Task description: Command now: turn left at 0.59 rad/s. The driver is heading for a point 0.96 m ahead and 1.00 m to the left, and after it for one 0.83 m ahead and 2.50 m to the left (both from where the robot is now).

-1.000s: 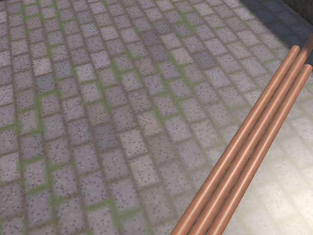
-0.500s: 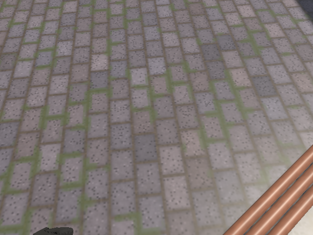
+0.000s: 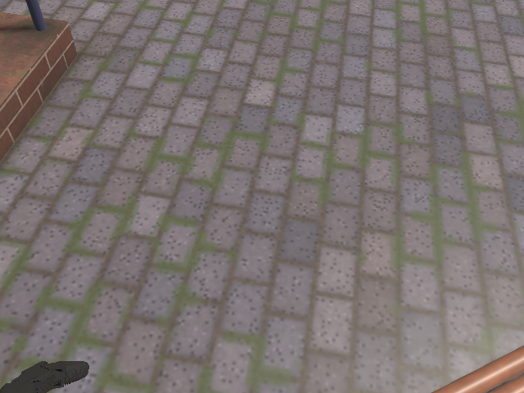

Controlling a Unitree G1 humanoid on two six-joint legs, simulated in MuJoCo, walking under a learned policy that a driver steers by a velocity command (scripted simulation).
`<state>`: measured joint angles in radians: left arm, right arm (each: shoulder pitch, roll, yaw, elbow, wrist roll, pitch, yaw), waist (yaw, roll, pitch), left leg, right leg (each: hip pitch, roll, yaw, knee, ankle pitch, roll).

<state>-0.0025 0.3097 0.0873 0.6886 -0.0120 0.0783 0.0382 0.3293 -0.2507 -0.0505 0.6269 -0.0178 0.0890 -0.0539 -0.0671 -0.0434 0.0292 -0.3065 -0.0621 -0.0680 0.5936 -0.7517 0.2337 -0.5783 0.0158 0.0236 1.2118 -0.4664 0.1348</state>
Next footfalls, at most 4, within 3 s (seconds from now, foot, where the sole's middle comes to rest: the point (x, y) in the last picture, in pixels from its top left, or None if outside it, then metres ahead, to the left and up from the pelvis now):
0.16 right None -0.04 -0.13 -0.79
0.56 left None -0.07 0.15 -0.79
0.98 right None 0.05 -0.07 -0.76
1.38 left None -0.05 0.25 -0.76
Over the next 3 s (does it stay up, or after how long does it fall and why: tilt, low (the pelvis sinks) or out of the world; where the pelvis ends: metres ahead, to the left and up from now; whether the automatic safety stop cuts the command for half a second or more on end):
stays up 0.46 0.71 -0.03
